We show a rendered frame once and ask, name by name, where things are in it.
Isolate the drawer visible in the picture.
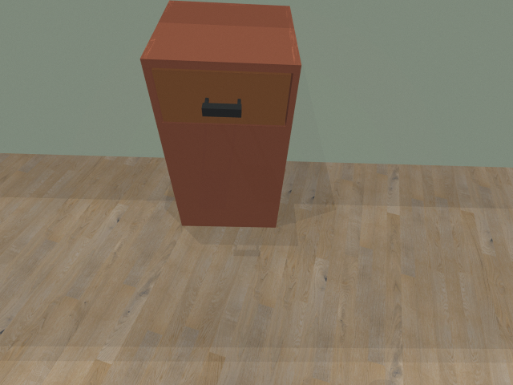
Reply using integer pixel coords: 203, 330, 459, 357
151, 68, 291, 125

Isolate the cabinet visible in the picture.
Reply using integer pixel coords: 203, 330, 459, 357
140, 0, 301, 228

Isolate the handle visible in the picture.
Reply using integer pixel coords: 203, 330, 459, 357
202, 98, 241, 118

